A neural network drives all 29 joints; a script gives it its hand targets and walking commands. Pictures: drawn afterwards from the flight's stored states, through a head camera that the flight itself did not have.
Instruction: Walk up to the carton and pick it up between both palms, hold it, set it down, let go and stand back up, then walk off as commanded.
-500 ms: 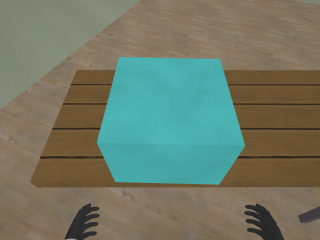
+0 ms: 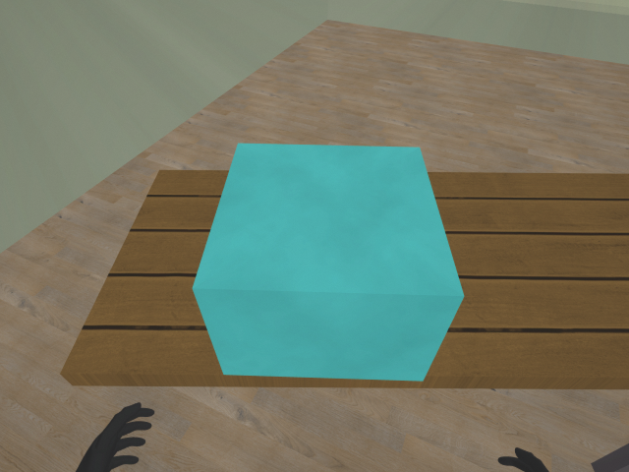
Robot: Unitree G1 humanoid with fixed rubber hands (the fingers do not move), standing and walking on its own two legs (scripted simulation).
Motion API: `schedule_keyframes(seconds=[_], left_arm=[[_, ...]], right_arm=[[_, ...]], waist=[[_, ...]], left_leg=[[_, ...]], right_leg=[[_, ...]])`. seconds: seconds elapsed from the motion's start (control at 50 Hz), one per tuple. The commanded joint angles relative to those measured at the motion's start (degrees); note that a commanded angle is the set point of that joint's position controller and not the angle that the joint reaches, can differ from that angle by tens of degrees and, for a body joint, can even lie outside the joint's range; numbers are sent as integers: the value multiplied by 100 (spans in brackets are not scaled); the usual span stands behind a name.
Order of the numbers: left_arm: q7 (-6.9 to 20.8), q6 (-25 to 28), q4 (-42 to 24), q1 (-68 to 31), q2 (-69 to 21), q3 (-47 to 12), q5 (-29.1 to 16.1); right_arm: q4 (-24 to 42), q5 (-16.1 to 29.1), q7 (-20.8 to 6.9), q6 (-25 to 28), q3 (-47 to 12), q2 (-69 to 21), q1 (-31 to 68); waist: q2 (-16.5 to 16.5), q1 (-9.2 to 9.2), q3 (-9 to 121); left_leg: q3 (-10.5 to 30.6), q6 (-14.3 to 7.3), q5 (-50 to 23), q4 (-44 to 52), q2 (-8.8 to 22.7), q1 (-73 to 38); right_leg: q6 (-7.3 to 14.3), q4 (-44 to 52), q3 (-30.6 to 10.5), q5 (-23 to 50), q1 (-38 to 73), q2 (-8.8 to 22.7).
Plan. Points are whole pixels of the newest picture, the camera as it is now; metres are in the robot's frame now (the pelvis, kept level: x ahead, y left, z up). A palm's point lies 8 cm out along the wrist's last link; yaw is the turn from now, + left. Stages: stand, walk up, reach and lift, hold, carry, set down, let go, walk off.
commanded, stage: stand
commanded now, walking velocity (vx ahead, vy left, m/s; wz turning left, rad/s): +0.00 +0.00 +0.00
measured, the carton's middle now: (325, 256) +0.43 +0.02 +0.04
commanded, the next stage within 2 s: none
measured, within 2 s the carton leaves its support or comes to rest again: neither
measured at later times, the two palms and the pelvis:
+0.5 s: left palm out of the picture +0.13 +0.30 -0.06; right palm out of the picture +0.11 -0.27 -0.09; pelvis +0.00 +0.00 +0.00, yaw +0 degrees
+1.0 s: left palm out of the picture +0.10 +0.30 -0.07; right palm out of the picture +0.09 -0.27 -0.09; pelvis -0.02 +0.00 +0.00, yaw +0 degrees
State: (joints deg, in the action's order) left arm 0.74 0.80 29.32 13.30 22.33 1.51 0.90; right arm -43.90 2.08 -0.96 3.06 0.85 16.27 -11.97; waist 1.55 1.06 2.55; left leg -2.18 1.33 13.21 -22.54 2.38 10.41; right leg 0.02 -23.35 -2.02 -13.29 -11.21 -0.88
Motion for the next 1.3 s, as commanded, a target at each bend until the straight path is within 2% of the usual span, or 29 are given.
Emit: schedule_keyframes(seconds=[0.0,0.02,0.06,0.08,0.26,0.4,0.46,0.58,0.6,0.62,0.66,0.68,0.72,0.78,0.82,0.84,0.94,0.98,1.0,1.02,1.04,1.06,1.1,1.12,1.14,1.18,1.22,1.24,1.28], left_arm=[[-29,311,265,-94,1118,367,175],[-52,311,281,-133,1104,380,257],[-42,271,311,-93,1158,427,173],[-15,272,308,-100,1029,334,149],[-23,307,552,64,1277,382,95],[-35,255,614,-61,1140,294,125],[-41,308,576,-69,1132,285,146],[-53,261,755,188,1066,281,119],[-60,280,727,107,1140,274,112],[-45,291,806,62,1095,276,88],[-32,325,826,184,1154,304,52],[-46,307,803,-31,1130,258,131],[-61,289,817,236,952,236,5],[-64,312,865,86,993,220,109],[-84,295,885,63,1180,314,112],[-88,278,783,-124,1006,253,71],[-52,320,926,153,989,283,71],[-63,283,943,89,1007,269,101],[-24,281,964,-30,1034,268,106],[-58,309,916,-102,949,235,85],[-58,295,936,-94,1024,242,133],[-49,297,1032,94,936,223,41],[-21,300,1000,78,1212,271,116],[-31,318,1044,-93,1101,286,113],[-47,314,1037,-43,1183,300,97],[-29,316,1085,102,1055,291,31],[-32,289,1127,47,1116,247,32],[-47,326,1086,85,1083,306,32],[-34,295,1129,-74,1004,237,32]], right_arm=[[302,-547,24,47,474,1570,32],[364,-563,-13,43,432,1357,42],[373,-609,-1,4,451,1607,-46],[391,-604,-19,-25,441,1551,83],[222,-449,-2,-5,422,1551,15],[187,-475,49,-28,469,1611,95],[180,-474,77,-69,435,1575,-61],[154,-457,76,22,393,1622,-168],[109,-469,47,3,462,1720,-1],[146,-448,45,3,475,1635,38],[57,-439,58,-23,467,1652,37],[141,-430,61,-41,422,1508,13],[44,-449,93,6,409,1683,-31],[-18,-426,93,-49,386,1584,-126],[36,-414,70,-65,445,1687,7],[34,-418,53,-39,466,1629,159],[-21,-379,84,-29,422,1603,27],[-44,-417,83,-33,393,1531,150],[-40,-392,98,-49,401,1679,27],[-59,-433,83,-72,478,1689,88],[2,-432,54,-46,453,1653,195],[-103,-448,61,-14,444,1668,16],[-36,-457,87,-53,511,1713,143],[-56,-453,72,-56,498,1684,56],[-88,-404,30,-42,467,1653,78],[-108,-396,37,-78,454,1707,148],[-92,-430,53,-9,449,1566,169],[-74,-427,94,-42,400,1553,108],[-198,-366,66,-20,471,1626,51]], waist=[[-456,-176,260],[-79,-134,2],[-422,-119,51],[-205,-77,-22],[-497,-79,466],[-235,-105,266],[-584,-202,213],[-476,-130,-94],[-200,-68,-48],[-438,-173,328],[-573,-59,303],[-187,-195,-146],[-611,-17,258],[-518,-202,-16],[-293,-103,103],[-360,-206,-42],[-710,-154,-95],[-367,-90,-102],[-547,-214,-75],[-428,-120,-127],[-319,-232,-106],[-593,-155,-283],[-226,-54,-404],[-460,-164,-131],[-320,-198,-212],[-730,-95,-427],[-355,-108,50],[-597,-72,-66],[-378,-120,-125]], left_leg=[[388,-392,-683,-147,338,-66],[430,-344,-594,-43,305,-5],[279,-410,-718,-113,277,58],[341,-427,-651,-26,316,26],[305,-373,-1612,-176,407,-335],[330,-352,-1134,-131,408,-198],[381,-346,-1124,-36,316,-175],[390,-374,-598,21,355,23],[475,-402,-720,69,388,-31],[408,-400,-965,-48,430,-274],[402,-393,-1142,-85,410,-338],[401,-346,-1316,23,426,-156],[397,-412,-1287,-112,384,-120],[391,-417,-1072,-23,426,-144],[406,-406,-671,120,396,-164],[441,-394,-562,141,378,-146],[443,-330,-488,88,407,57],[458,-381,-537,132,400,-60],[413,-352,-551,31,358,-22],[428,-376,-531,88,362,-91],[485,-364,-396,118,393,-117],[527,-384,-209,88,456,6],[524,-422,-335,128,420,-103],[466,-390,-338,141,377,-116],[487,-396,-226,211,373,-6],[448,-357,-460,121,359,61],[528,-409,-413,152,447,-122],[543,-410,-569,121,454,-1],[530,-429,-474,221,445,-167]], right_leg=[[200,87,-420,986,187,715],[159,157,-399,654,-32,609],[208,77,-506,737,41,711],[238,64,-449,764,9,650],[230,-160,-283,1697,316,664],[199,76,-307,1349,264,673],[188,113,-366,1243,223,659],[225,203,-523,913,15,658],[235,158,-334,979,142,653],[227,84,-375,1057,152,723],[290,112,-409,1326,253,709],[236,57,-343,1531,88,670],[227,136,-480,1536,377,746],[225,171,-435,1476,132,715],[240,233,-380,968,187,696],[259,248,-453,905,22,706],[208,279,-521,849,139,683],[252,292,-466,735,52,695],[219,290,-446,723,62,690],[204,259,-429,600,-112,686],[228,347,-425,508,-96,652],[230,377,-482,548,-67,678],[224,414,-441,344,-224,657],[209,377,-462,524,21,692],[277,441,-587,413,-59,718],[316,366,-570,608,-18,778],[279,382,-580,676,211,796],[274,391,-610,676,179,773],[262,422,-463,631,91,762]])
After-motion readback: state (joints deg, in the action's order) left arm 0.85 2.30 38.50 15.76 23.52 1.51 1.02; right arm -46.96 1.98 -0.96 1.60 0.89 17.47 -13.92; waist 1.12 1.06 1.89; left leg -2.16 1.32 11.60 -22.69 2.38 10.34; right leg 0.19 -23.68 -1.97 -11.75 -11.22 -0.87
